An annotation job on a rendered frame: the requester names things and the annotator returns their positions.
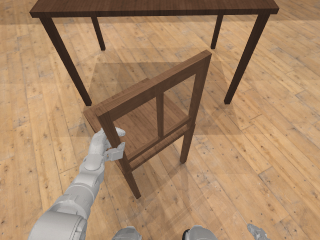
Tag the table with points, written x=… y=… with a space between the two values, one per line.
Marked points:
x=45 y=10

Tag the robot thigh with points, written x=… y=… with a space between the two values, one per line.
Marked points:
x=200 y=233
x=127 y=234

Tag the left robot thigh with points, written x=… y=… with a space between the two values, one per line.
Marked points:
x=127 y=234

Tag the right robot hand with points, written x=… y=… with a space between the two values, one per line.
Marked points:
x=257 y=233

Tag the robot left forearm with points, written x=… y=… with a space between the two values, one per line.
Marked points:
x=81 y=193

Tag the left robot upper arm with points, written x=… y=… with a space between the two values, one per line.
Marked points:
x=55 y=225

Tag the left robot hand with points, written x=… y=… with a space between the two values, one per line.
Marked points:
x=99 y=144

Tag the right robot thigh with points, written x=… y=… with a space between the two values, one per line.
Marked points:
x=200 y=233

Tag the chair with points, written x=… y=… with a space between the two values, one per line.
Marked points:
x=150 y=119

